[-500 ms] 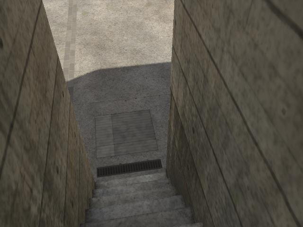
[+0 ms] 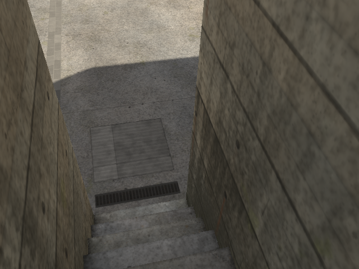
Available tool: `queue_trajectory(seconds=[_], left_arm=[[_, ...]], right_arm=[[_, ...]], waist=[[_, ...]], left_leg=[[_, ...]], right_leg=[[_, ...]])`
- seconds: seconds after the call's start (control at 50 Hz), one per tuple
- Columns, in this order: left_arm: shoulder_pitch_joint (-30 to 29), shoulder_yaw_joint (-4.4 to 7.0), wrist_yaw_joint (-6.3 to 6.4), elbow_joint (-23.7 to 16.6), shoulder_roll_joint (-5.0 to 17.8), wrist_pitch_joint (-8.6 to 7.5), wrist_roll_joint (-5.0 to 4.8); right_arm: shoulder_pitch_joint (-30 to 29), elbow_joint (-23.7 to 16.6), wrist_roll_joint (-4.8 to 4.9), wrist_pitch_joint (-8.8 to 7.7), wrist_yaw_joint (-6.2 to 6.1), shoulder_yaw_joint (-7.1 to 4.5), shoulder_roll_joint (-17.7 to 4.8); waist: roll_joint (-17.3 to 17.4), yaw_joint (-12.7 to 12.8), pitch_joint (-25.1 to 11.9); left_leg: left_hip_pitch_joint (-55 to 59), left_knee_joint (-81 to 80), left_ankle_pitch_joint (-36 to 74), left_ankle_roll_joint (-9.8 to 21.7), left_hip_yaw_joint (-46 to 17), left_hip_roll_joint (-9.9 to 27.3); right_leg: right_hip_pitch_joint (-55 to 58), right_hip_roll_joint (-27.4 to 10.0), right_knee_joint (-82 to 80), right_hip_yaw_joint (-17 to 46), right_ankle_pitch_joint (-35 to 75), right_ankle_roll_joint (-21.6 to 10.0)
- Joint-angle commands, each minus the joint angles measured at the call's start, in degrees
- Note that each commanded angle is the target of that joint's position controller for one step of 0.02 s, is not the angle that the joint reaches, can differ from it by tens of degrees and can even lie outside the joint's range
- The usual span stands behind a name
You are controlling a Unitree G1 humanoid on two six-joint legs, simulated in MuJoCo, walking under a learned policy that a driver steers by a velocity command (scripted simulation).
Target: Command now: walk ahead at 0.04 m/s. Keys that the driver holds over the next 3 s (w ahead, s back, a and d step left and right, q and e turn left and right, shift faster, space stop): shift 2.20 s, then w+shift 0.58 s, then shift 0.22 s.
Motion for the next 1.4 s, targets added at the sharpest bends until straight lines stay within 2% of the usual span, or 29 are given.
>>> queue_trajectory(seconds=[0.02,0.04,0.06,0.1,0.12,0.14,0.16,0.18,0.2,0.22,0.26,0.28,0.3,0.34,0.36,0.4,0.42,0.44,0.46,0.48,0.5,0.52,0.56,0.58,0.6,0.68,0.8,1.02,1.4], left_arm=[[11.66,-0.96,0.26,3.24,-3.03,2.09,-2.05],[11.57,-0.78,0.20,3.41,-1.71,2.92,-1.58],[9.51,-0.60,0.09,3.33,0.07,3.08,-1.67],[6.64,-0.08,-0.17,2.91,2.85,2.84,-1.91],[8.19,-0.61,-0.73,3.55,1.98,1.68,-2.44],[11.73,0.10,-7.45,0.52,7.22,-2.51,2.14],[8.22,-0.81,-2.70,1.36,3.64,-1.75,-2.33],[4.72,-1.74,-1.28,0.61,2.53,-2.17,-4.29],[4.24,-0.68,-0.56,-0.52,4.60,-2.32,-4.45],[3.78,-0.85,-0.37,-0.47,6.21,-2.68,-4.19],[3.60,-1.03,-0.44,0.54,5.28,-2.44,-3.85],[3.43,-1.13,-0.61,0.85,5.25,-2.21,-3.92],[4.51,-1.31,-0.71,0.75,4.64,-1.86,-3.39],[5.15,-1.46,-1.02,1.23,5.08,-1.73,-3.48],[4.99,-1.51,-1.24,1.13,5.00,-1.91,-3.53],[5.53,-1.54,-1.78,1.22,5.42,-1.99,-2.76],[9.53,1.98,-6.97,2.15,16.33,-2.11,0.85],[8.32,2.51,-8.72,1.80,14.58,-2.66,1.82],[9.77,2.26,-9.05,1.31,12.05,-3.25,1.69],[11.19,1.94,-8.85,2.05,10.06,-3.83,0.93],[10.71,1.71,-8.64,1.72,9.58,-4.63,0.10],[9.11,1.75,-8.48,1.35,10.04,-5.28,-0.70],[7.79,1.88,-8.35,0.84,11.07,-5.84,-0.99],[7.85,2.27,-8.43,0.84,12.09,-5.93,-0.84],[8.11,2.36,-8.87,0.46,12.18,-5.86,-0.63],[9.42,3.20,-8.76,-0.17,13.62,-4.99,-1.11],[10.60,3.40,-8.29,-0.81,13.16,-4.16,-1.31],[10.70,3.43,-7.72,-1.32,12.45,-3.52,-1.45],[13.88,2.87,-6.72,0.62,10.83,-2.48,-1.68]], right_arm=[[-4.56,-4.15,1.94,-0.53,-1.17,1.02,-3.98],[-8.90,-5.63,2.77,-0.72,-0.67,0.84,-5.62],[-10.34,-6.22,2.79,-0.42,-0.19,0.63,-6.86],[-11.36,-6.91,1.93,0.24,-0.05,0.67,-6.74],[-10.10,-6.84,1.57,0.12,-0.14,0.49,-7.15],[-10.00,-10.77,-4.09,-0.26,5.71,-3.04,-18.12],[-1.64,-6.65,-0.47,0.55,0.96,-1.55,-7.64],[4.40,-3.45,0.56,2.34,-0.55,-1.25,-5.93],[1.70,-3.76,0.91,2.07,-1.06,-1.66,-6.25],[1.52,-3.73,1.14,1.66,-0.82,-1.71,-5.44],[-2.26,-3.09,1.42,2.49,-0.45,-1.78,-4.94],[-4.17,-2.97,1.21,2.69,-0.34,-1.59,-4.30],[-5.97,-3.16,1.32,3.07,-0.04,-1.47,-4.98],[-6.71,-3.14,0.95,2.74,0.44,-1.62,-5.03],[-7.47,-3.07,0.80,2.49,0.47,-1.70,-5.27],[-7.39,-2.56,1.04,1.61,0.75,-1.80,-5.23],[-11.14,-8.97,-1.16,2.07,6.59,-3.44,-10.08],[-10.49,-7.74,-1.09,1.77,8.72,-4.90,-12.83],[-9.02,-7.87,-0.64,1.52,9.08,-5.41,-12.62],[-8.13,-7.80,-0.44,1.34,8.86,-5.45,-11.00],[-8.62,-8.37,-0.45,0.86,8.59,-5.12,-9.34],[-9.86,-9.04,-0.13,0.52,8.60,-4.93,-8.35],[-10.27,-9.95,0.13,0.39,8.74,-4.57,-7.29],[-9.60,-10.09,0.22,0.52,8.67,-4.76,-7.83],[-8.84,-9.56,0.73,0.89,8.62,-4.12,-7.25],[-7.38,-9.06,0.69,1.58,8.73,-4.11,-8.88],[-8.18,-9.40,0.91,2.19,8.75,-3.93,-8.86],[-8.50,-9.48,0.99,2.70,8.39,-3.88,-8.43],[-5.94,-7.77,1.08,3.96,8.35,-3.65,-7.13]], waist=[[8.61,6.10,-9.97],[11.82,8.31,-8.83],[12.90,7.31,-5.93],[13.17,5.73,1.55],[11.28,4.87,2.66],[0.39,6.16,12.87],[0.74,-0.93,-1.23],[-0.99,-5.38,-2.19],[1.38,-3.65,0.86],[-0.88,-4.67,-1.07],[-3.03,-3.58,1.91],[-3.24,-2.84,0.93],[-2.06,-1.56,1.13],[-1.77,-1.58,1.66],[-0.98,-1.16,1.74],[-0.31,-0.18,0.79],[-2.62,-0.21,6.29],[0.63,0.32,3.90],[0.72,0.86,3.89],[-0.35,0.95,3.99],[-1.50,0.88,2.73],[-2.04,0.50,0.72],[-2.37,-0.05,-1.29],[-2.53,-0.33,-1.39],[-2.99,-1.18,-2.69],[-1.36,-1.06,-1.72],[-1.17,-0.51,0.21],[-1.06,-0.40,0.58],[-0.85,-0.71,2.42]], left_leg=[[-8.77,-10.41,46.31,8.36,-13.50,13.40],[-12.54,-11.60,45.11,6.65,-12.21,13.54],[-13.62,-12.22,40.97,4.68,-10.86,12.74],[-11.95,-11.46,41.85,4.00,-11.87,12.03],[-9.06,-11.17,41.61,3.27,-11.83,12.21],[-20.65,-9.58,33.88,-1.30,-7.02,4.15],[-3.28,-7.99,35.72,-0.02,-9.83,8.02],[5.16,-12.93,25.38,-1.54,-7.13,7.72],[3.64,-12.02,25.41,-0.90,-8.80,5.86],[7.49,-14.92,23.60,-0.86,-8.72,6.32],[12.38,-19.31,20.17,-1.64,-6.78,6.08],[15.26,-19.73,19.28,-1.59,-5.41,5.33],[14.33,-20.93,17.35,-1.58,-6.46,5.70],[15.48,-24.93,16.03,-1.41,-6.80,6.20],[16.04,-26.65,16.88,-1.44,-6.96,6.37],[17.10,-27.07,17.19,-1.21,-6.48,6.25],[8.83,-26.38,8.80,-1.84,-1.41,-0.39],[6.71,-27.88,3.93,-0.41,-2.30,-0.88],[3.22,-29.14,-0.94,0.69,-3.12,-0.61],[2.28,-29.60,-2.61,1.21,-3.04,-0.64],[2.87,-27.96,-0.91,1.01,-2.51,-0.98],[5.16,-26.18,2.38,0.84,-2.11,-1.19],[8.34,-23.80,9.57,0.19,-0.80,-1.98],[9.31,-22.83,12.71,-0.16,-0.20,-2.32],[11.25,-21.85,15.34,-0.59,0.08,-2.74],[12.28,-22.43,19.38,-0.79,0.26,-2.56],[11.82,-24.48,18.43,-0.52,-0.26,-2.38],[12.96,-26.12,20.27,-0.25,-0.67,-2.02],[15.01,-28.47,20.82,-0.12,-0.60,-2.05]], right_leg=[[28.04,-1.69,-17.95,-0.30,19.00,0.31],[32.74,-1.20,-19.27,-2.51,17.44,-0.93],[34.59,-0.40,-21.09,-4.40,15.89,-1.95],[34.19,-0.87,-29.86,-4.33,4.05,-3.94],[35.70,-1.51,-37.99,-4.13,2.46,-4.59],[38.63,-1.88,-35.35,-10.10,8.58,-1.61],[41.01,-7.69,-50.88,4.82,28.38,-7.07],[37.87,-10.09,-54.66,6.46,27.39,-8.18],[39.31,-9.84,-58.25,4.07,28.17,-7.09],[40.20,-11.46,-58.49,3.68,32.93,-7.81],[37.14,-10.61,-62.11,1.06,27.74,-5.84],[38.15,-10.26,-64.28,1.19,25.23,-5.11],[40.39,-9.68,-67.33,0.66,18.60,-4.32],[41.47,-10.33,-69.51,0.46,14.26,-4.12],[42.07,-10.42,-70.61,0.19,12.57,-3.90],[43.40,-10.95,-72.58,0.34,12.91,-3.97],[38.20,-4.63,-64.99,-7.50,0.85,-1.18],[38.31,-2.78,-62.58,-8.63,-3.83,-0.06],[38.04,-2.48,-61.99,-9.00,-5.88,0.03],[37.99,-2.73,-62.37,-9.15,-6.22,-0.37],[37.55,-3.20,-62.22,-9.00,-4.52,-0.74],[36.69,-3.96,-62.30,-8.34,-2.71,-1.11],[35.72,-4.47,-62.79,-7.83,2.45,-1.40],[35.13,-4.50,-62.61,-8.00,4.95,-1.46],[35.31,-4.68,-63.20,-7.71,8.75,-1.78],[35.85,-4.03,-62.86,-8.33,8.88,-1.39],[36.94,-3.60,-63.99,-8.59,6.59,-1.13],[39.04,-3.26,-65.53,-8.72,6.91,-0.77],[40.30,-2.42,-67.89,-9.09,5.34,-0.28]])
